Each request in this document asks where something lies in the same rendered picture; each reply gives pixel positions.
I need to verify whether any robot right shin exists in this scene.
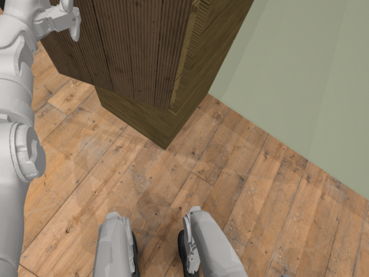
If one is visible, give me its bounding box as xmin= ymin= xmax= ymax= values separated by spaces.
xmin=184 ymin=206 xmax=201 ymax=273

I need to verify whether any left robot hand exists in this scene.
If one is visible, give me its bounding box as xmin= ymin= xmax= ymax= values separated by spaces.
xmin=3 ymin=0 xmax=81 ymax=42

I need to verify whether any robot left forearm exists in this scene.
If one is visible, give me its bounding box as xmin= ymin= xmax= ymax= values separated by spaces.
xmin=0 ymin=14 xmax=38 ymax=128

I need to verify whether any left robot upper arm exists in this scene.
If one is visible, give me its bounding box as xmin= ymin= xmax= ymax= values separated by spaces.
xmin=0 ymin=122 xmax=46 ymax=277

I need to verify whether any robot right thigh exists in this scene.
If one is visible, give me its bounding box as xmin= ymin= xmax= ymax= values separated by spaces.
xmin=183 ymin=210 xmax=248 ymax=277

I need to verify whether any cupboard door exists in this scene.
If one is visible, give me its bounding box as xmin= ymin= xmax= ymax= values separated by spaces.
xmin=40 ymin=0 xmax=193 ymax=111

